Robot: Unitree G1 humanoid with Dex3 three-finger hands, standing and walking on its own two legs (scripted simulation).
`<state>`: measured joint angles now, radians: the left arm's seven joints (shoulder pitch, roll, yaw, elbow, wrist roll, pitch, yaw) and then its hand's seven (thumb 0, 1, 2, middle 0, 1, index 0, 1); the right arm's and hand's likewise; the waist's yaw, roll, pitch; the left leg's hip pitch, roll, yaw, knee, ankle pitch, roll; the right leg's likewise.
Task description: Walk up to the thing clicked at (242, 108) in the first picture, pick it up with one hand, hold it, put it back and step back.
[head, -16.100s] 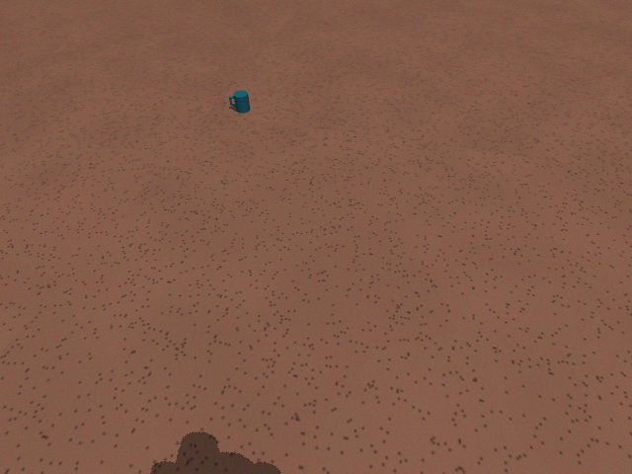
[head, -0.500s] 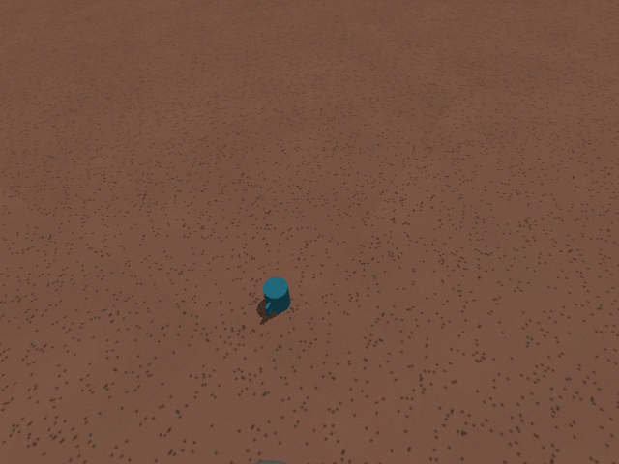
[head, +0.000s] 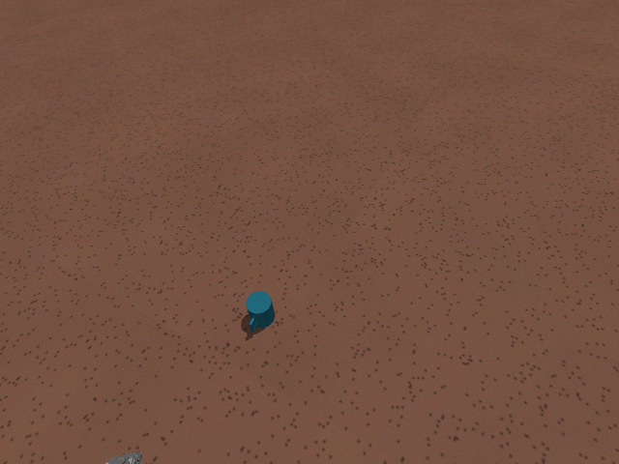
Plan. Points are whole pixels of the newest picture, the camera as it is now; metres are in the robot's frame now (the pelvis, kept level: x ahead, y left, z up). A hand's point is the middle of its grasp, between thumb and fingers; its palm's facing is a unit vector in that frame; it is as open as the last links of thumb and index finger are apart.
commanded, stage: walk up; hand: left
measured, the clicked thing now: (258, 313) +0.69 +0.25 -0.71
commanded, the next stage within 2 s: stand in 0.36 s
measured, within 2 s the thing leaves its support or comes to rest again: neither
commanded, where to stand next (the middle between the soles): +0.33 +0.01 m, yaw -1 degrees
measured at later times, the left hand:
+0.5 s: hand out of the picture +0.09 +0.26 -0.14, palm faces +0.00 -0.94 -0.33, open 7.4 cm
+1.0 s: hand out of the picture +0.06 +0.25 -0.14, palm faces -0.03 -0.94 -0.35, open 7.4 cm
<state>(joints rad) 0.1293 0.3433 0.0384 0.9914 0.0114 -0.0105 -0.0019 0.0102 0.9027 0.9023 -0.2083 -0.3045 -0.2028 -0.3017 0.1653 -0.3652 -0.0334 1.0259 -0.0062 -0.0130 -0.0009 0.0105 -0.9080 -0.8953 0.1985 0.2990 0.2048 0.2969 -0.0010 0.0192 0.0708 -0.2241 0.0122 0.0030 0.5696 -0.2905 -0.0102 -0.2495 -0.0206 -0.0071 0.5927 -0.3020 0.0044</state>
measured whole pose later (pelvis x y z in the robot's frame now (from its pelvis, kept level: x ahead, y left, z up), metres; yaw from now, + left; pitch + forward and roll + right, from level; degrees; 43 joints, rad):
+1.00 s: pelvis -0.01 +0.00 +0.02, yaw -1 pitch -2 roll +0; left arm 0.12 0.35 -0.01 1.14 0.01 -0.02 -0.01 0.01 0.90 0.90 -0.21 -0.30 -0.20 -0.30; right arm 0.11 -0.35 -0.01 1.16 -0.01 -0.01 0.02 0.01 -0.91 -0.90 0.20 0.30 0.21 0.30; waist 0.00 0.00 0.05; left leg -0.11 0.02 0.01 0.31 -0.16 -0.02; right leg -0.14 -0.01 0.00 0.34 -0.16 0.01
